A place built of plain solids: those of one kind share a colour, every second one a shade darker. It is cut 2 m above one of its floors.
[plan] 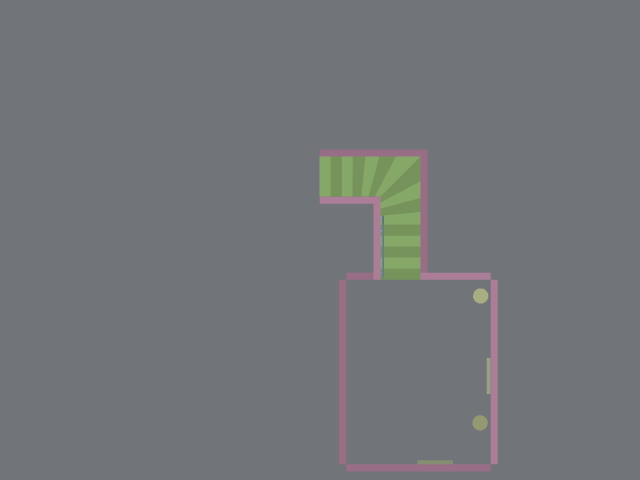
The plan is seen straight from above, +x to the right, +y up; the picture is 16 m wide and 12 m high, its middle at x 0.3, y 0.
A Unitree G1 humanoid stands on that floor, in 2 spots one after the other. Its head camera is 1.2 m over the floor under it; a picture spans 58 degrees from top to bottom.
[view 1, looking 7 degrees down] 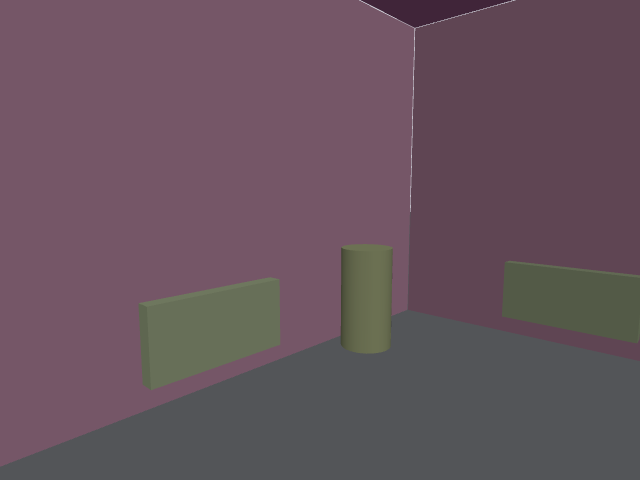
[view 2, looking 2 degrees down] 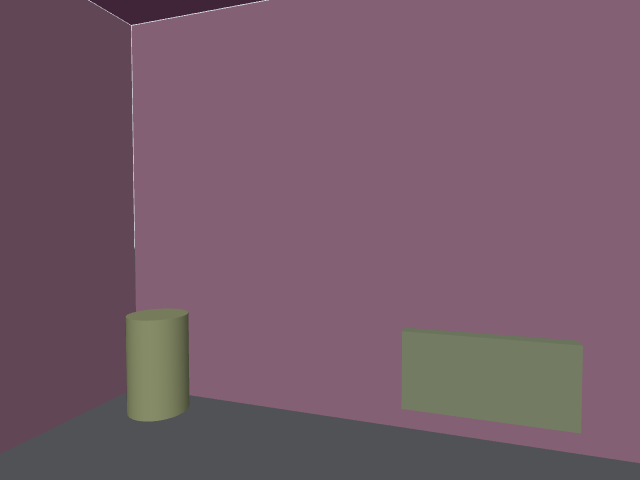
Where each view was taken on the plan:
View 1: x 2.37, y -1.99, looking -47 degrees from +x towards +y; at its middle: wall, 3.24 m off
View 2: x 2.02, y -3.30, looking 19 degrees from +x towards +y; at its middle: wall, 2.70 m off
